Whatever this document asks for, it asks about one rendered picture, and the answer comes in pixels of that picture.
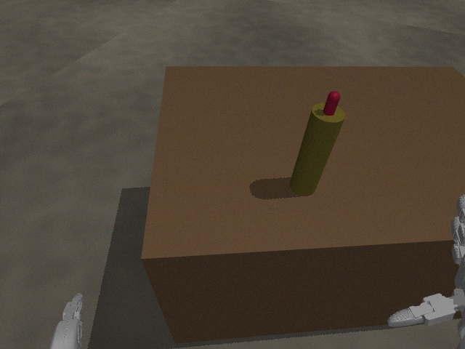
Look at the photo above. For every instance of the bottle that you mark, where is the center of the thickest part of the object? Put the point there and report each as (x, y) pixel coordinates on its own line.
(320, 135)

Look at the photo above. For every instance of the right robot hand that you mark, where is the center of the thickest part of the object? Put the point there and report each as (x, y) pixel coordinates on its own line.
(436, 308)

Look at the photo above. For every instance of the left robot hand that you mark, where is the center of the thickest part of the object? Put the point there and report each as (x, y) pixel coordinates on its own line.
(68, 332)

